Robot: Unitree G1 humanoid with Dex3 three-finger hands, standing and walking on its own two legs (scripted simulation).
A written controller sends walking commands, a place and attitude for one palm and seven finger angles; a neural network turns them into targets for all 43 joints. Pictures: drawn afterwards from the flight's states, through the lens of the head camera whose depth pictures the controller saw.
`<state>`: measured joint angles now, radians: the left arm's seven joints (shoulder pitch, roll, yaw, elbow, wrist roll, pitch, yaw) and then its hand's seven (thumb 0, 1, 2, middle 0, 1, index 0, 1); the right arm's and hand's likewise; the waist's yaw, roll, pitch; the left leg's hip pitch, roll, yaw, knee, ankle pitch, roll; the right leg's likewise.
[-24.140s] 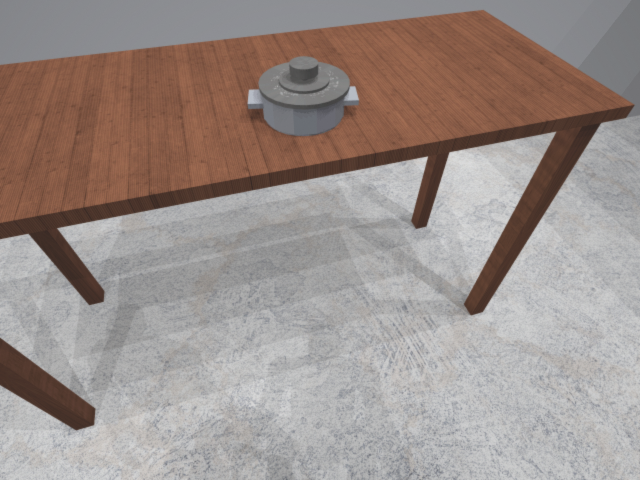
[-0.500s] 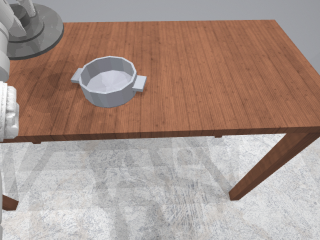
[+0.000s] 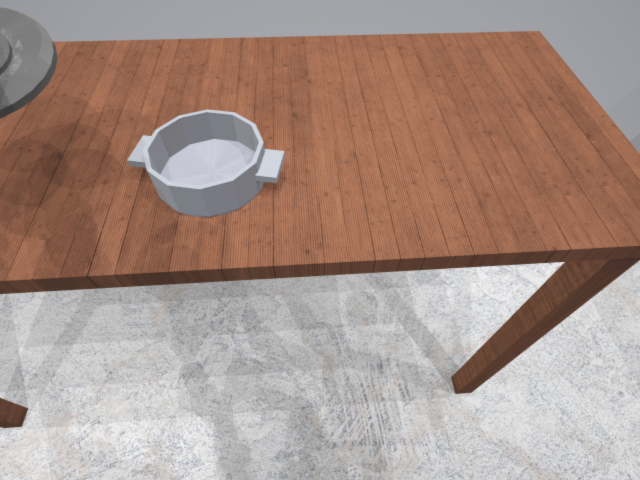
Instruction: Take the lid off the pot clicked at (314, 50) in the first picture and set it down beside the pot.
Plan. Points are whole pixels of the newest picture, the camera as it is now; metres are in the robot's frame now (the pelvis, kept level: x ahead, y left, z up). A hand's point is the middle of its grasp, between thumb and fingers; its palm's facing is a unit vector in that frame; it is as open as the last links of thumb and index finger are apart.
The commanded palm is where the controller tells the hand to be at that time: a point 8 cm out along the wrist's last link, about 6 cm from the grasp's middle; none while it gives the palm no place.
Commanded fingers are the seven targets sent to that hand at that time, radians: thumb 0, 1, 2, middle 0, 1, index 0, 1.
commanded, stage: move the lid sideways beside the pot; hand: left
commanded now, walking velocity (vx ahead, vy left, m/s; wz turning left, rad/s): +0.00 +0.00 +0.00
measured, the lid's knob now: out of the picture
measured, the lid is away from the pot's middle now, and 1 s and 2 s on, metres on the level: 0.21 0.24 0.23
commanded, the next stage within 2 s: lower the lid onto the table in 0.60 s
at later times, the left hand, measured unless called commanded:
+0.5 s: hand out of the picture +0.47 +0.35 +0.29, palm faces -0.20 -0.19 -0.96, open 8.0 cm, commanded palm +0.50 +0.35 +0.37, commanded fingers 0.00 0.60 0.92 -0.84 -1.11 -0.84 -1.10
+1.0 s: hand out of the picture +0.49 +0.34 +0.27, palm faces -0.21 -0.28 -0.93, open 8.0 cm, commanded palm +0.51 +0.35 +0.35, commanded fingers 0.00 0.60 0.92 -0.84 -1.11 -0.84 -1.10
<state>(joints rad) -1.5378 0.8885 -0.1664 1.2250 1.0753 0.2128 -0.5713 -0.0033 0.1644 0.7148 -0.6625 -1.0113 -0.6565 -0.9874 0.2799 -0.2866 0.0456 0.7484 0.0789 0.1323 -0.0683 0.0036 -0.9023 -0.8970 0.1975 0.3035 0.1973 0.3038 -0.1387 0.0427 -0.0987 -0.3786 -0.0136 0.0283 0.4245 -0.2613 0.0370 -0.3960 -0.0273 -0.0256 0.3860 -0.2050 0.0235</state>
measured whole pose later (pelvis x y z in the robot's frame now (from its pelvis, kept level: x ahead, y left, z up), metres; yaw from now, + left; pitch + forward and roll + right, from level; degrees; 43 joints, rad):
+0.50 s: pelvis +0.01 +0.00 +0.00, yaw +0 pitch +14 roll -1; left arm -1.58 0.96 -0.20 1.29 1.08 0.22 -0.58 0.00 0.17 0.71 -0.66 -1.01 -0.65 -0.99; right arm 0.29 -0.29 0.06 0.77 0.09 0.10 -0.08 0.00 -0.90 -0.90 0.20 0.30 0.20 0.30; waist -0.14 0.04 -0.09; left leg -0.39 -0.01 0.02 0.43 -0.27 0.04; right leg -0.39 -0.03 -0.04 0.36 -0.20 0.03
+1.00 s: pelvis +0.01 +0.00 +0.00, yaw +0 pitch +15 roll -1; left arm -1.62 0.97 -0.16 1.36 1.09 0.29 -0.58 0.00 0.17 0.71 -0.66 -1.01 -0.65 -0.99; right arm 0.31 -0.30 0.06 0.77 0.08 0.10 -0.07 0.00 -0.90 -0.90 0.20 0.30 0.20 0.30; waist -0.16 0.04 -0.08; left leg -0.42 -0.01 0.02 0.44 -0.28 0.04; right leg -0.42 -0.02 -0.03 0.37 -0.21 0.03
